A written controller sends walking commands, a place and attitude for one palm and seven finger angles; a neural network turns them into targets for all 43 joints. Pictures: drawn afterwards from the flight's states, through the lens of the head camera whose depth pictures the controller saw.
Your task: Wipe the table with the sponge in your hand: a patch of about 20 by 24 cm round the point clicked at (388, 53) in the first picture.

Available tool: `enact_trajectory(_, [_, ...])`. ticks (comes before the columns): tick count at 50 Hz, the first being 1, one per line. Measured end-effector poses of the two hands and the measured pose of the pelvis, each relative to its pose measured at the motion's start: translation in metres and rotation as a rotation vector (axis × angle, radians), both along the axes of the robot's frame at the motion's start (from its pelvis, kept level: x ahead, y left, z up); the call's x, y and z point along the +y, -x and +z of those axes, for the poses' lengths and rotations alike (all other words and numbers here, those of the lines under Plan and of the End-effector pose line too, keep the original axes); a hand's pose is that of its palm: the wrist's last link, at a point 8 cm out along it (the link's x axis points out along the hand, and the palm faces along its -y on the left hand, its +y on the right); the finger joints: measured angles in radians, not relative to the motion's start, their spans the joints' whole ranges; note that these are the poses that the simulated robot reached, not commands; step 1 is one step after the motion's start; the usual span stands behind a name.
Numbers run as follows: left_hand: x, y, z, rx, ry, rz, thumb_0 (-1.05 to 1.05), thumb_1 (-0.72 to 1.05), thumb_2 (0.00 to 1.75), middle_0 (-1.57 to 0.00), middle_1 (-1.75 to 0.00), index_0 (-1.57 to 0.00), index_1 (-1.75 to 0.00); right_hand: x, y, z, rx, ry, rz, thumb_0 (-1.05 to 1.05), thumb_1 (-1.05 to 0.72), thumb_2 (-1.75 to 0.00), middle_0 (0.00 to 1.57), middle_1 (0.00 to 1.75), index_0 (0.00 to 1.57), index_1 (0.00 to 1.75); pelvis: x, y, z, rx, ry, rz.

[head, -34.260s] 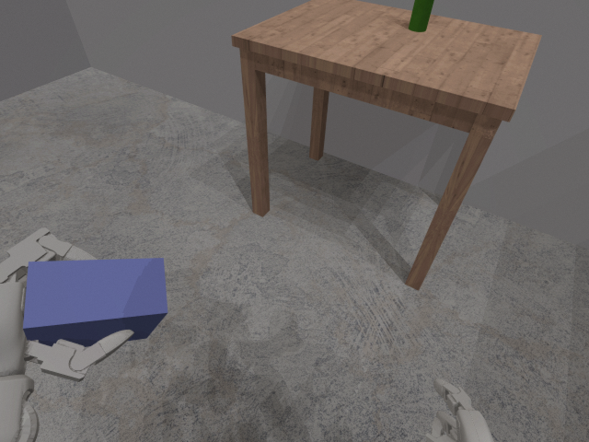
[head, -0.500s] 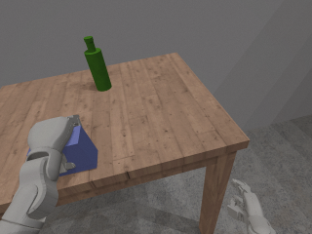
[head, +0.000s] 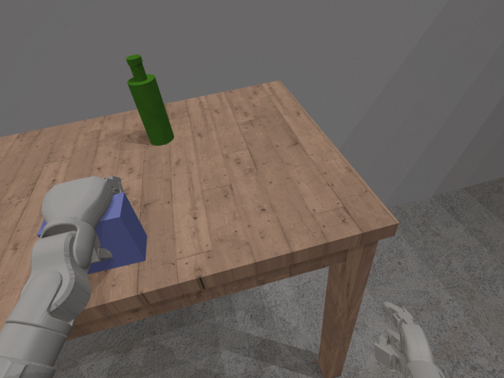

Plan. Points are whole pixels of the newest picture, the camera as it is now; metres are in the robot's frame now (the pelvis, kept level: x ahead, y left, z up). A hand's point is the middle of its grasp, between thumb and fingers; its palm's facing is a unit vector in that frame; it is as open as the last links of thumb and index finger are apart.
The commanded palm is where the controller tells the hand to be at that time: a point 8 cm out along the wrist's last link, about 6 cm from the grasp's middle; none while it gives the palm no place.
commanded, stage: wipe forward along the first lane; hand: left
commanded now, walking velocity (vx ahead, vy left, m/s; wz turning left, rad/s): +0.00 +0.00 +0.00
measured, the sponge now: (103, 242) +0.27 +0.30 +0.10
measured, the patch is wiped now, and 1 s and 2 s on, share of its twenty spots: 0.00 0.25 0.35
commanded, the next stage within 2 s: slide across to the middle lane in 1.38 s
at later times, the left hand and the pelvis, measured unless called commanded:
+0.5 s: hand (101, 206) +0.32 +0.31 +0.14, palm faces -0.02 +0.00 -1.00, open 9.8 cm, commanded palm +0.30 +0.31 +0.17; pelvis +0.00 +0.00 +0.00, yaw +0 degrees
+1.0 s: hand (103, 188) +0.36 +0.33 +0.14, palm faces -0.07 +0.02 -1.00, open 9.8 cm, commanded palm +0.36 +0.33 +0.16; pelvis +0.00 +0.00 -0.01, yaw +0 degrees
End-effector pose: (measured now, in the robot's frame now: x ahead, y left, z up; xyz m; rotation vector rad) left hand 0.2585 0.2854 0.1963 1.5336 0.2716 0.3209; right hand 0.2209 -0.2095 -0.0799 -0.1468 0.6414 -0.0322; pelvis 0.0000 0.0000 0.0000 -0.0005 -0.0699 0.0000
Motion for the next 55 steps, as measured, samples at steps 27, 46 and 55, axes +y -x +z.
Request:
enact_trajectory(27, [0.019, -0.045, -0.002, 0.059, -0.010, -0.005, 0.01, -0.53, 1.11, -0.80, -1.34, -0.80, -1.34, -0.033, 0.049, -0.025, 0.158, 0.040, -0.100, 0.02, -0.90, -0.89, 0.20, 0.30, 0.20, 0.30, 0.000, 0.001, -0.003, 0.046, 0.008, 0.005])
enact_trajectory(46, [0.033, -0.081, -0.001, 0.100, -0.031, -0.008, 0.02, -0.55, 1.13, -0.81, -1.33, -0.81, -1.34, -0.045, 0.094, -0.039, 0.275, 0.058, -0.177, 0.01, -0.90, -0.89, 0.20, 0.30, 0.20, 0.30, 0.004, 0.004, -0.006, 0.090, 0.014, -0.007])
enact_trajectory(55, [0.038, -0.099, 0.000, 0.121, -0.043, -0.004, 0.02, -0.55, 1.13, -0.81, -1.33, -0.81, -1.35, -0.043, 0.106, -0.042, 0.314, 0.065, -0.191, 0.01, -0.90, -0.89, 0.20, 0.30, 0.20, 0.30, 0.006, 0.005, -0.006, 0.111, 0.015, -0.007])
